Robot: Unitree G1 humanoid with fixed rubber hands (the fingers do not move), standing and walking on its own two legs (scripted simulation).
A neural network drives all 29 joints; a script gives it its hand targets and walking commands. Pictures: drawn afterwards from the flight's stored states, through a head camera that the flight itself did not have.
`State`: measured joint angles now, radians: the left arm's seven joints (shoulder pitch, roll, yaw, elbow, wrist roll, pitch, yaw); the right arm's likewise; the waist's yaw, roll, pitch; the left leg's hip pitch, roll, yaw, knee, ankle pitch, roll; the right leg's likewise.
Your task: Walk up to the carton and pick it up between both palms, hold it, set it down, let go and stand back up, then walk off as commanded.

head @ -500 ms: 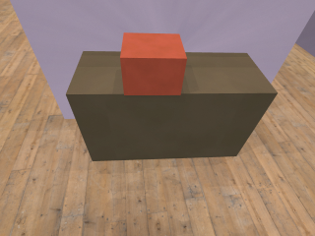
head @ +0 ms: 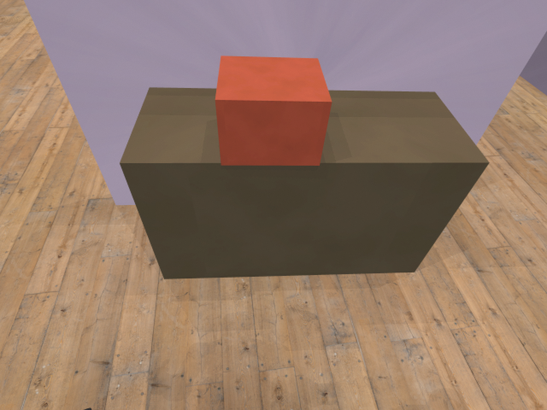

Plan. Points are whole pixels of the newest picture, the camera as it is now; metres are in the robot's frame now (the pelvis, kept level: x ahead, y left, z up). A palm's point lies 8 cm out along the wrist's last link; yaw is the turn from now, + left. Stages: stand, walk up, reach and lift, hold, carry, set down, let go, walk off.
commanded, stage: walk up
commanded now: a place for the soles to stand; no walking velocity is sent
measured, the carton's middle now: (270, 110) +0.88 +0.01 -0.03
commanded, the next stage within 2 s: none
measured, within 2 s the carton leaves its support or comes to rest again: neither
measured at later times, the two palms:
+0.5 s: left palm out of the picture +0.08 +0.28 -0.10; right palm out of the picture +0.06 -0.31 -0.11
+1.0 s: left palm out of the picture +0.07 +0.29 -0.11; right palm out of the picture +0.06 -0.30 -0.11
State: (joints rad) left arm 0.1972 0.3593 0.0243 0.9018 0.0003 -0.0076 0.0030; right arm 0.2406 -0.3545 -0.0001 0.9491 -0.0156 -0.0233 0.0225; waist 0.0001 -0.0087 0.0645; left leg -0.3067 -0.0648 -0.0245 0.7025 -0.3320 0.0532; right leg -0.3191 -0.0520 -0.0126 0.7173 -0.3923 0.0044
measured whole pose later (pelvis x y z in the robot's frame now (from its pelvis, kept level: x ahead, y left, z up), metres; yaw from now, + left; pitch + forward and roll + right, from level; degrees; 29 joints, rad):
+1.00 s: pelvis +0.00 -0.01 +0.00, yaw +1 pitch -4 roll +1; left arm 0.24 0.37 0.02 0.90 0.00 -0.03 0.01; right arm 0.24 -0.35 0.00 0.94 -0.02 -0.02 0.02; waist 0.00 -0.03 0.07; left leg -0.31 -0.06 -0.03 0.74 -0.41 0.02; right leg -0.32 -0.06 -0.01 0.73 -0.34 0.01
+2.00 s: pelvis +0.12 -0.06 +0.00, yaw +1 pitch -3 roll +3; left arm 0.37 0.38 0.04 0.90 0.00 -0.08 -0.03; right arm 0.27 -0.45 0.00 0.94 -0.01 -0.05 0.04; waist 0.00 0.01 0.08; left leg -0.57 -0.06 -0.07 1.07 -0.31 0.02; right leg -0.28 -0.03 -0.05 0.76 -0.43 -0.06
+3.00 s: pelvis +0.39 -0.01 -0.02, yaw +3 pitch -4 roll +0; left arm 0.39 0.38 0.04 0.90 0.00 -0.05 -0.01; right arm 0.22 -0.41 0.00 0.91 -0.01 -0.05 0.04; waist 0.00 0.04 0.11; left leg -0.48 -0.05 -0.07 0.78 -0.23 0.03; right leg -0.20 -0.04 -0.07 0.90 -0.58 -0.02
